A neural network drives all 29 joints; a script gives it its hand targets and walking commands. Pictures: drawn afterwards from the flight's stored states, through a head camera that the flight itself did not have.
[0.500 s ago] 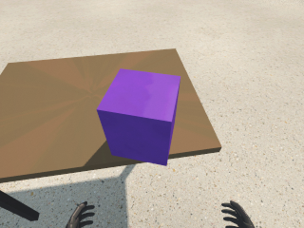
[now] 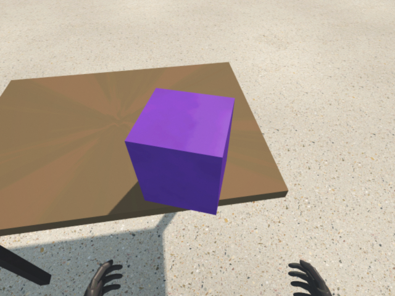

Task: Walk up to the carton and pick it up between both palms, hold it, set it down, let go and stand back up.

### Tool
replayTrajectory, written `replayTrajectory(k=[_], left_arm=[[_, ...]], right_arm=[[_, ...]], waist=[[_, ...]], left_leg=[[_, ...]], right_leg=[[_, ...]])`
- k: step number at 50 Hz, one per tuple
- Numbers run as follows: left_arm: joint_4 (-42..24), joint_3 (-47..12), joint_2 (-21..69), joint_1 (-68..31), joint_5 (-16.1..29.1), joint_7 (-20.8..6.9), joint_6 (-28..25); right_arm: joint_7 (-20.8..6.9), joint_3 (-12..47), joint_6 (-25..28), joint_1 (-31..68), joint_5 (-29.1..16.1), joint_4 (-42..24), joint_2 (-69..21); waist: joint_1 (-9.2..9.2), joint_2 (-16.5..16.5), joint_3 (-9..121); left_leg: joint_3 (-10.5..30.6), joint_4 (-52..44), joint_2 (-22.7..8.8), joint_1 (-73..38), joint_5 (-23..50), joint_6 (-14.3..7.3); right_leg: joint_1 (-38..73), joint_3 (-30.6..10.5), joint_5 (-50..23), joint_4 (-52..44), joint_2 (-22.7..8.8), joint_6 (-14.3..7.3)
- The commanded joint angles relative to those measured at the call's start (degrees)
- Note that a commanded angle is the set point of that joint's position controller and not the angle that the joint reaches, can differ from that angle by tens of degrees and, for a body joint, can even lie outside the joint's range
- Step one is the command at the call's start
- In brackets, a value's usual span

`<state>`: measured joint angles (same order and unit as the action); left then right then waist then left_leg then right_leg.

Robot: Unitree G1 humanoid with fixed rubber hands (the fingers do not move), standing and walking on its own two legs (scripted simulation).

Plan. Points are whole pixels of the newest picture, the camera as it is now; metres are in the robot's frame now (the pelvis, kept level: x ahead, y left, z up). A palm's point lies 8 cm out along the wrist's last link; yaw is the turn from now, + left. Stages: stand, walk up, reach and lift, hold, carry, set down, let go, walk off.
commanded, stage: stand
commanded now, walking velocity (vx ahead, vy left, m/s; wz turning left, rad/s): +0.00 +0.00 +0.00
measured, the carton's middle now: (186, 152) +0.48 +0.05 -0.02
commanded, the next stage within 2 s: none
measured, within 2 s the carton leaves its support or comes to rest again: neither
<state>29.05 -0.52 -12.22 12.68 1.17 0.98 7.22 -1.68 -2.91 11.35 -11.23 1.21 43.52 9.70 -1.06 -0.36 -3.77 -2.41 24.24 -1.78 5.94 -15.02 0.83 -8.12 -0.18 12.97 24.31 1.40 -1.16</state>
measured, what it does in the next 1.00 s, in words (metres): shifts its weight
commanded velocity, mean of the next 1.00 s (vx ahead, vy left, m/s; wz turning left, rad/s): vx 0.00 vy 0.00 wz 0.00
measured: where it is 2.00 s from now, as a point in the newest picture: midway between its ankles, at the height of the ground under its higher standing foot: outside the picture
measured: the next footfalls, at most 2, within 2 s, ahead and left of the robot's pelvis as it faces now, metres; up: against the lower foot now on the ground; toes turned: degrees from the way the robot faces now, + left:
none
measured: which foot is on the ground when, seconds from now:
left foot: down 0.00-1.00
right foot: down 0.00-1.00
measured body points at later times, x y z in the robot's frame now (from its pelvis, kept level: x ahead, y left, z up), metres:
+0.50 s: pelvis -0.02 +0.01 +0.00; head -0.04 +0.01 +0.45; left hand +0.01 +0.26 -0.13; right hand +0.04 -0.24 -0.14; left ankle -0.02 +0.12 -0.74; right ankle +0.00 -0.11 -0.74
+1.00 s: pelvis -0.06 +0.01 -0.01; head -0.07 +0.00 +0.44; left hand -0.08 +0.25 -0.15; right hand -0.05 -0.24 -0.16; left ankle -0.02 +0.13 -0.74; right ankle +0.00 -0.11 -0.74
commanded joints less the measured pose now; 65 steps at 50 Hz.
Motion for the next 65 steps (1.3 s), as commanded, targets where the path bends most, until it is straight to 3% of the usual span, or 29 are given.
replayTrajectory(k=[1, 3, 7, 18, 38, 47, 65], left_arm=[[1.9, 4.2, -8.4, 4.8, -2.5, 0.3, -8.8], [1.7, 4.1, -7.9, 3.1, -2.4, 0.1, -10.1], [3.4, 3.7, -7.6, 3.4, -2.0, 0.1, -10.5], [9.3, 3.1, -9.0, 8.2, -1.8, 0.6, -10.5], [17.8, 2.5, -8.0, 14.5, -1.9, 0.8, -9.3], [19.3, 3.2, -8.2, 15.2, -1.8, 0.8, -8.8], [21.1, 3.9, -6.8, 15.3, -1.8, 1.1, -8.5]], right_arm=[[2.3, -1.1, -6.4, -0.9, -0.9, -4.6, 10.3], [2.3, -0.9, -7.4, -1.0, -0.5, -4.5, 10.7], [2.0, -0.6, -8.2, -2.0, -0.5, -2.8, 10.7], [2.2, 0.5, -8.8, -5.7, -0.7, 1.3, 11.8], [2.5, 1.0, -10.1, -10.7, -0.8, 7.3, 11.5], [2.6, 0.4, -10.5, -12.8, -0.5, 8.3, 11.0], [3.1, -0.3, -10.7, -13.4, -0.7, 9.2, 9.9]], waist=[[-0.31, 1.4, 10.4], [0.28, -0.3, 11.9], [0.76, -1.1, 5.1], [1.12, 1.0, 0.8], [1.04, 0.2, -4.4], [1.35, -0.9, -4.2], [1.1, 0.5, -3.9]], left_leg=[[5.4, 1.3, -3.9, 2.2, 18.3, -2.2], [5.7, 1.7, -4.4, -0.3, 19.8, -2.3], [6.1, 0.0, -4.0, 3.1, 14.1, -1.5], [7.2, -3.0, -3.5, 5.6, 8.3, -1.5], [9.6, -6.9, -2.7, 14.3, -13.2, -1.7], [9.8, -5.2, -1.8, 14.6, -15.6, -1.5], [11.1, -4.7, -1.7, 15.5, -13.7, -1.6]], right_leg=[[2.3, -3.5, -19.8, -0.5, -6.8, 0.6], [1.4, -3.8, -21.7, -0.1, -7.1, 0.6], [-2.3, -4.1, -16.7, -2.2, -6.9, 0.5], [-2.4, -4.4, -8.9, -3.7, -6.8, 0.7], [-7.8, -5.4, 11.1, -4.9, -6.0, 1.4], [-11.6, -6.9, 17.8, -5.8, -6.1, 1.2], [-11.2, -7.8, 15.0, -4.6, -5.6, 0.9]])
